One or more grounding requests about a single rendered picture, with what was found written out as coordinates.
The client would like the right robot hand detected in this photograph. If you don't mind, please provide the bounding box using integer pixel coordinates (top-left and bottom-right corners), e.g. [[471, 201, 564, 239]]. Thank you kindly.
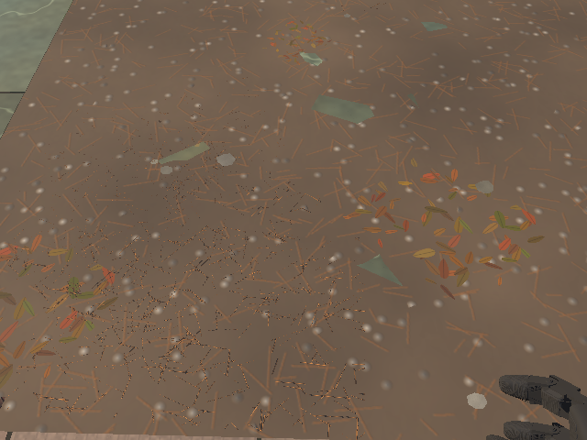
[[486, 375, 587, 440]]

